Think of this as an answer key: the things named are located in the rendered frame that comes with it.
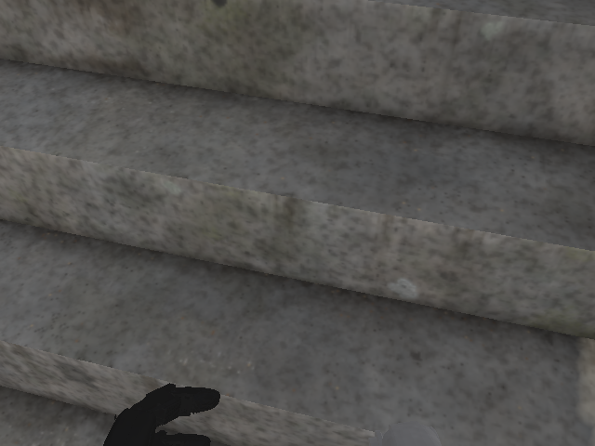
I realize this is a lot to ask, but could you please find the left robot hand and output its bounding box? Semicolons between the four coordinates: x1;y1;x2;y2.
103;383;220;446

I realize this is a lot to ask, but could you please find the right robot thigh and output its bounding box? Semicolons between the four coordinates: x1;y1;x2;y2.
368;421;442;446

